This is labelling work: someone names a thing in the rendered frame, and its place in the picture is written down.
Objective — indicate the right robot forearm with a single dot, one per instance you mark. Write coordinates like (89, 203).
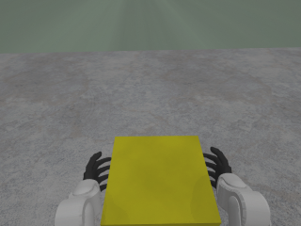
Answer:
(244, 206)

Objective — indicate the carton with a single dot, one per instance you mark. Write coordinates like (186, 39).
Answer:
(159, 181)

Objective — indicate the right robot hand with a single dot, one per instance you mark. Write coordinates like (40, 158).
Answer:
(221, 165)

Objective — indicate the left robot forearm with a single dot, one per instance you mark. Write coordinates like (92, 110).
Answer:
(81, 206)

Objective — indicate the left robot hand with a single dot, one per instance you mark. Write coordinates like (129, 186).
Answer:
(92, 172)

